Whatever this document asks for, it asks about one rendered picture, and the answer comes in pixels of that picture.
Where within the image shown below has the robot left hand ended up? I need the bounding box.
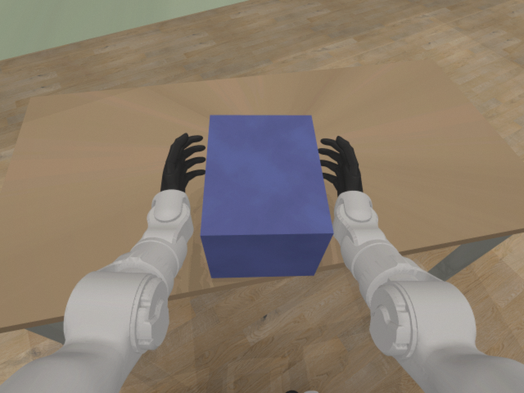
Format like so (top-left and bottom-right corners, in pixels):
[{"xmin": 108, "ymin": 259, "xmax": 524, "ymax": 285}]
[{"xmin": 160, "ymin": 133, "xmax": 206, "ymax": 192}]

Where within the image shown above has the table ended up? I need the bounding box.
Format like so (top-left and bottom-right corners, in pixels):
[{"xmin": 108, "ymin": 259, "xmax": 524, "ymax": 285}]
[{"xmin": 0, "ymin": 59, "xmax": 524, "ymax": 344}]

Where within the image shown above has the robot right upper arm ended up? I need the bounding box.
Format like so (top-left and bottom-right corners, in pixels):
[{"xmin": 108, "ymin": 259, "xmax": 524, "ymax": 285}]
[{"xmin": 369, "ymin": 281, "xmax": 524, "ymax": 393}]

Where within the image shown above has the robot right forearm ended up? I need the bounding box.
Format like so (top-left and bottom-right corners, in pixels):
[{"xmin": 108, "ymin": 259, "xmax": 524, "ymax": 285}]
[{"xmin": 332, "ymin": 191, "xmax": 477, "ymax": 340}]

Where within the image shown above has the carton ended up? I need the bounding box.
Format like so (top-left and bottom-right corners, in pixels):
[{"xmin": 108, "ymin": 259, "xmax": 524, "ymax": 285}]
[{"xmin": 200, "ymin": 115, "xmax": 334, "ymax": 278}]

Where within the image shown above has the robot right hand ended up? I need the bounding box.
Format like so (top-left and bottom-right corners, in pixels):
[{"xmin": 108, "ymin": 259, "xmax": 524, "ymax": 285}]
[{"xmin": 318, "ymin": 136, "xmax": 363, "ymax": 197}]

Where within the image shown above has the robot left upper arm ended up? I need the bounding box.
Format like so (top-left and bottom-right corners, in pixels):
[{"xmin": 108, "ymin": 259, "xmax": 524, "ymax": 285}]
[{"xmin": 0, "ymin": 271, "xmax": 169, "ymax": 393}]

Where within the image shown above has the robot left forearm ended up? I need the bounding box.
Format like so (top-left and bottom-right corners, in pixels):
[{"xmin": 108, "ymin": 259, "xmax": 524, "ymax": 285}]
[{"xmin": 64, "ymin": 189, "xmax": 194, "ymax": 338}]

